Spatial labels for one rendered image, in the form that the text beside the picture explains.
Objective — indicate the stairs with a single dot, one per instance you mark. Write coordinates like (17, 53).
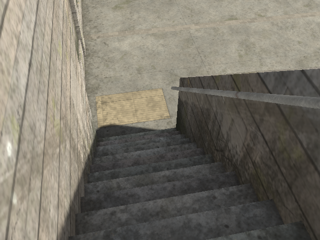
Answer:
(157, 185)

